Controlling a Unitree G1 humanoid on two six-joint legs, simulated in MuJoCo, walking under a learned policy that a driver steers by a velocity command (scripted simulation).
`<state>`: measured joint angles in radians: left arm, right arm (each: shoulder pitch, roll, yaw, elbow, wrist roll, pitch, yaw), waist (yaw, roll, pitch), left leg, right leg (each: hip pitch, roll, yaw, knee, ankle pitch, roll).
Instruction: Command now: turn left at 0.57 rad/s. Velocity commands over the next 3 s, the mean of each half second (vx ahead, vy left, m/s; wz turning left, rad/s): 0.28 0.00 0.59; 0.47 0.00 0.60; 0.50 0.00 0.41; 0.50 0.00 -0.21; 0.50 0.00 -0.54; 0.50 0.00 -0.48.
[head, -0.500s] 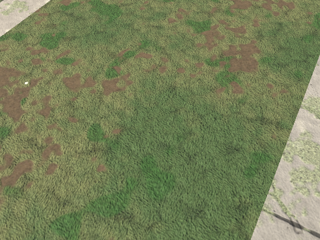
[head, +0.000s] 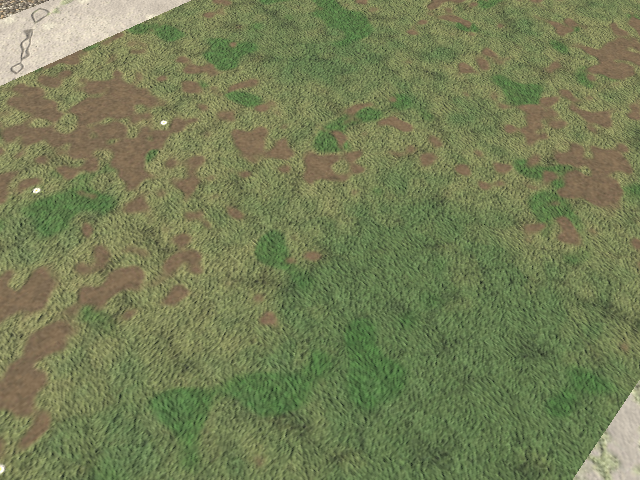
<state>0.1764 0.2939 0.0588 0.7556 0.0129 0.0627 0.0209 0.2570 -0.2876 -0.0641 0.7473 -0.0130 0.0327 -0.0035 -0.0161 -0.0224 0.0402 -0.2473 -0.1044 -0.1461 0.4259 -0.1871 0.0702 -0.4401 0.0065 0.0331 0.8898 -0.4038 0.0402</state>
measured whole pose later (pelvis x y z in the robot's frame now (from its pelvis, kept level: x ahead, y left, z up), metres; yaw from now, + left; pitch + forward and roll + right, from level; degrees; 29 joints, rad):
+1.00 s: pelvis +0.32 +0.15 +0.00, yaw +35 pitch +2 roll +0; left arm 0.12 0.28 0.03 0.71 0.05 -0.01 -0.03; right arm 0.40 -0.28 -0.06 0.82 0.00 -0.04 0.01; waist -0.05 -0.04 0.04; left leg -0.06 -0.17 -0.12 0.28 -0.23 0.14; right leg -0.70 -0.12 0.03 0.86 -0.10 0.05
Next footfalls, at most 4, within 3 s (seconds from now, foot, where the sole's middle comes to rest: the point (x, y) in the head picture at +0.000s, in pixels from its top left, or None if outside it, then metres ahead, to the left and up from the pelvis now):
0.16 right None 0.05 -0.12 -0.78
0.64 left None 0.28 0.18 -0.78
1.20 right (203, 394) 0.65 0.24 -0.78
1.68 left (53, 385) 0.67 0.57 -0.78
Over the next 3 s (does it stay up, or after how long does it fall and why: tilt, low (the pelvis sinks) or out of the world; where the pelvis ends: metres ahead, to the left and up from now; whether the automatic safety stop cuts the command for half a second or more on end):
stays up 1.22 0.75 0.00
